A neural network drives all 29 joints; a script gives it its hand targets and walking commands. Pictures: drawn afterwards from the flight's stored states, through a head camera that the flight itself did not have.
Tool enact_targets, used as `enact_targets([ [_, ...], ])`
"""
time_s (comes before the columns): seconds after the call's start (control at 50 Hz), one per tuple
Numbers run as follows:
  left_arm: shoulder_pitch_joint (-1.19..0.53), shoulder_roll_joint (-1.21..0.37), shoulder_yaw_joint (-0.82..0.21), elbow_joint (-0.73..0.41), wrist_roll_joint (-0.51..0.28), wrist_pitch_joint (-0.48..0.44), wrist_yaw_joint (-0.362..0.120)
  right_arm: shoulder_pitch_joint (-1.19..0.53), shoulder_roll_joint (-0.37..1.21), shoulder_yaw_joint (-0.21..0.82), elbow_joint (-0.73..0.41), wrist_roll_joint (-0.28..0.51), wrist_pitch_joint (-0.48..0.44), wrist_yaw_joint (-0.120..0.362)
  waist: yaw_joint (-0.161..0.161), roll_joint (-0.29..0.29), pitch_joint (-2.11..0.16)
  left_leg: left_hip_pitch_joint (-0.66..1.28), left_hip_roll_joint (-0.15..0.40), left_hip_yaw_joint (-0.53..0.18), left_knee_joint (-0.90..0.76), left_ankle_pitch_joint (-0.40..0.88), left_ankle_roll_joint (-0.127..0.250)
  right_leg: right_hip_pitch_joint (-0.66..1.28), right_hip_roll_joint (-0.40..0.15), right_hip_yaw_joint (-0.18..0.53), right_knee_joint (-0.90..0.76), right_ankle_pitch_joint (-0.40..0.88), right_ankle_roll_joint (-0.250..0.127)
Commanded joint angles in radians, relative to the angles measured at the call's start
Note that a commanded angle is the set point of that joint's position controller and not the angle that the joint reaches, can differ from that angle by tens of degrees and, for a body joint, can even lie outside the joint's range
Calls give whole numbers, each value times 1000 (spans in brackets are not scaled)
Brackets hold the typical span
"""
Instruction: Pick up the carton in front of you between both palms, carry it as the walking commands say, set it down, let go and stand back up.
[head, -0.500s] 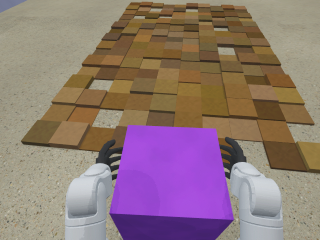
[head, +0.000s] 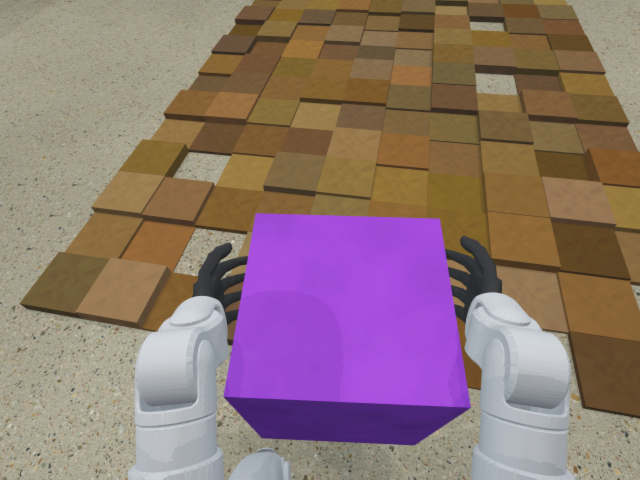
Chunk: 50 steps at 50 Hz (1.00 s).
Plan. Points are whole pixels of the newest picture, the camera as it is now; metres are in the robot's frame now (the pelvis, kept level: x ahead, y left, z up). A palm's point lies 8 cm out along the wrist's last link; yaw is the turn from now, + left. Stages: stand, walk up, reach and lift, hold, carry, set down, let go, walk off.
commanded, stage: carry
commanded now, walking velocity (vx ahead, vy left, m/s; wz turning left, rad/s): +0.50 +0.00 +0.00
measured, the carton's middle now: (341, 339) +0.28 +0.01 +0.01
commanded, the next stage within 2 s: none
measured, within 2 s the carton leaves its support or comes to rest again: neither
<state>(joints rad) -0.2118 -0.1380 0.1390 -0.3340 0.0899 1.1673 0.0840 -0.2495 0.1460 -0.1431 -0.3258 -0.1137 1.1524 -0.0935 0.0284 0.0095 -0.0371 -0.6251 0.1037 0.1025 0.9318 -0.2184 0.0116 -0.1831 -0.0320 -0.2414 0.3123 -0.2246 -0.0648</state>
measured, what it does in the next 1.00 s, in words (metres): climbs: left foot, then right foot 0.06 m higher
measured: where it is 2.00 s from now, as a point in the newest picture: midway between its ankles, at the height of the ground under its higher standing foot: (336, 188)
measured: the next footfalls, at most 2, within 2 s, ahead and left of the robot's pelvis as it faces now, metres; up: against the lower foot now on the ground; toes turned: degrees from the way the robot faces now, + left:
left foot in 0.22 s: +0.34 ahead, +0.11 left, +0.00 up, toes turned +8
right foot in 0.64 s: +0.61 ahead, -0.09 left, +0.06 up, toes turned -7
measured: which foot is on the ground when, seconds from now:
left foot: up 0.00-0.20, down 0.22-0.68, up 0.70-1.00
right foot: down 0.00-0.24, up 0.26-0.62, down 0.64-1.00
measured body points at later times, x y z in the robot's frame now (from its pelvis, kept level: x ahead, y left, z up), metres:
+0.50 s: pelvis +0.33 +0.04 -0.01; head +0.41 +0.05 +0.43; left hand +0.74 +0.16 +0.11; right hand +0.72 -0.14 +0.12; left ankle +0.30 +0.10 -0.75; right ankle +0.36 -0.10 -0.66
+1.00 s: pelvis +0.70 +0.02 +0.02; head +0.76 +0.04 +0.47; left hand +1.08 +0.21 +0.18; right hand +1.12 -0.09 +0.19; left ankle +0.86 +0.13 -0.69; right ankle +0.57 -0.09 -0.69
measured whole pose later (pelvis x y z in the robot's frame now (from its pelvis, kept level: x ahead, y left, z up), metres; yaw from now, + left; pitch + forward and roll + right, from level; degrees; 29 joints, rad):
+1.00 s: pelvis +0.70 +0.02 +0.02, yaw +0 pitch +6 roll -2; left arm -0.83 -0.03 0.24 -0.07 0.03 1.31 0.17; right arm -0.82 0.03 -0.33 -0.11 -0.14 1.29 -0.08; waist 0.12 0.01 0.03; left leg -0.63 0.03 0.03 0.52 0.10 0.05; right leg -0.16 -0.01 -0.12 0.56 -0.49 0.00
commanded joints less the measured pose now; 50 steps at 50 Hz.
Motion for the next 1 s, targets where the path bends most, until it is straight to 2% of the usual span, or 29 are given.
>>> enact_targets([
  [0.0, -642, -765, -772, -38, -423, -17, -245, -518, 800, 770, 28, 371, 6, 215, 1, -132, -258, -79, -13, 42, -160, 77, -1, 294, -220, 173, -93, 313, -90],
  [0.06, -749, -704, -735, -5, -429, -1, -226, -656, 747, 747, 44, 403, 27, 204, 15, -151, -209, -37, -41, 79, -278, 141, 22, 269, -202, 134, -75, 342, -90],
  [0.12, -885, -670, -692, 32, -439, 30, -201, -806, 704, 699, 81, 440, 60, 196, 5, -166, -191, 47, -52, 86, -346, 170, 54, 273, -204, 107, -23, 401, -70],
  [0.16, -979, -655, -663, 64, -449, 57, -183, -886, 682, 654, 129, 459, 86, 188, -35, -145, -248, 239, -102, 128, -397, 124, 71, 239, -180, 45, 156, 544, -41],
  [0.18, -1025, -651, -647, 83, -452, 73, -174, -905, 666, 622, 170, 462, 98, 185, -73, -77, -321, 437, -152, 164, -422, 70, 69, 175, -129, 6, 360, 549, -15],
  [0.2, -1068, -640, -623, 107, -454, 88, -166, -932, 654, 591, 198, 468, 111, 184, -108, 35, -407, 647, -8, -43, -448, -53, 81, 7, -95, 26, 603, 293, 11],
  [0.22, -1133, -656, -602, 129, -465, 104, -158, -1008, 625, 559, 233, 466, 119, 182, -99, 269, -495, 873, 284, -569, -564, -182, 221, -314, 50, 91, 889, -115, 50],
  [0.24, -1181, -656, -591, 147, -468, 115, -151, -1024, 663, 561, 272, 492, 130, 181, -114, 321, -489, 900, 294, -696, -645, -140, 268, -480, 81, 204, 1062, -272, 34],
  [0.26, -1244, -692, -580, 155, -473, 121, -143, -1082, 699, 556, 250, 519, 134, 186, -107, 262, -465, 883, 267, -580, -594, 10, 257, -542, 32, 251, 1131, -247, 5],
  [0.28, -1288, -727, -562, 168, -475, 123, -138, -1143, 748, 550, 247, 542, 138, 192, -115, 140, -458, 853, 233, -482, -540, 154, 236, -569, 5, 263, 1121, -210, -6],
  [0.3, -1303, -762, -547, 187, -469, 124, -134, -1196, 793, 553, 241, 562, 140, 196, -103, 65, -451, 801, 213, -392, -529, 260, 206, -559, -25, 268, 1059, -156, -7],
  [0.34, -1314, -808, -511, 232, -441, 125, -127, -1270, 872, 537, 263, 577, 140, 204, -84, 74, -477, 771, 196, -305, -539, 336, 183, -521, -38, 252, 968, -119, 6],
  [0.44, -1299, -895, -492, 308, -379, 100, -123, -1290, 962, 509, 310, 543, 128, 223, -99, 100, -460, 864, 169, -201, -530, 502, 188, -657, -28, 187, 828, -82, 20],
  [0.52, -1318, -902, -521, 251, -374, 85, -121, -1290, 948, 530, 255, 525, 113, 219, -122, 127, -424, 957, 146, -158, -506, 566, 204, -783, -27, 139, 805, -55, 12],
  [0.56, -1324, -880, -533, 209, -374, 88, -119, -1281, 920, 542, 212, 520, 114, 211, -120, 101, -377, 919, 114, -123, -512, 572, 193, -730, -12, 110, 629, -27, 15],
  [0.58, -1307, -865, -532, 203, -371, 92, -119, -1269, 900, 548, 201, 515, 119, 207, -102, 100, -358, 834, 102, -70, -527, 596, 182, -600, 31, 49, 472, -101, 14],
  [0.6, -1289, -845, -534, 203, -366, 97, -120, -1249, 887, 554, 200, 510, 124, 204, -93, 120, -343, 764, 83, -30, -511, 706, 160, -455, 79, -10, 370, -72, 3],
  [0.62, -1267, -843, -541, 209, -363, 103, -122, -1230, 879, 563, 202, 509, 129, 203, -14, 168, -420, 653, 94, 37, -343, 987, 114, -169, 127, -57, 370, -11, -43],
  [0.64, -1224, -826, -536, 227, -351, 94, -121, -1243, 880, 571, 189, 507, 137, 208, 70, 84, -567, 448, 35, 53, -105, 1031, 43, 155, 84, 136, 394, -31, -130],
  [0.66, -1222, -802, -546, 199, -346, 80, -115, -1260, 890, 581, 168, 511, 134, 212, 120, -139, -697, 182, -43, 6, 219, 706, -19, 432, -110, 504, 343, 119, -245],
  [0.68, -1210, -832, -557, 169, -371, 84, -124, -1265, 866, 576, 149, 510, 142, 214, 131, -381, -693, -68, -219, -42, 471, -213, -34, 572, -240, 774, 206, 572, -335],
  [0.7, -1245, -836, -578, 105, -415, 95, -132, -1257, 865, 563, 150, 489, 138, 206, 112, -276, -679, -208, -176, -199, 623, -291, 12, 647, -260, 727, 280, 664, -331],
  [0.72, -1291, -861, -604, 55, -447, 95, -138, -1240, 835, 534, 128, 460, 137, 196, 133, -163, -629, -277, -126, -213, 599, -289, 39, 620, -264, 687, 299, 635, -275],
  [0.76, -1381, -874, -641, -37, -502, 97, -145, -1205, 792, 506, 100, 414, 138, 173, 102, -73, -527, -295, -64, -204, 402, -235, 66, 525, -244, 602, 246, 511, -179],
  [0.78, -1392, -874, -652, -58, -523, 99, -146, -1182, 755, 485, 98, 385, 140, 161, 88, -57, -519, -260, -54, -190, 331, -204, 62, 495, -240, 573, 228, 466, -163],
  [0.84, -1370, -858, -665, -23, -549, 114, -161, -1085, 702, 453, 162, 312, 146, 144, 80, -56, -485, -196, -52, -147, 58, -129, 38, 420, -232, 485, 182, 520, -174],
  [0.9, -1353, -870, -660, 91, -556, 132, -192, -1070, 694, 449, 238, 278, 155, 148, 62, -114, -435, 42, -95, -61, -312, 209, 25, 273, -125, 281, 166, 509, -99],
  [0.94, -1342, -882, -645, 188, -552, 136, -208, -1087, 703, 457, 289, 284, 161, 162, 58, -131, -393, 190, -110, -13, -446, 401, 30, 192, -112, 225, 186, 423, -61],
  [0.98, -1320, -893, -612, 286, -535, 139, -217, -1081, 723, 447, 366, 300, 166, 180, 3, -129, -400, 338, -105, 5, -501, 483, 45, 176, -101, 185, 328, 470, -28],
])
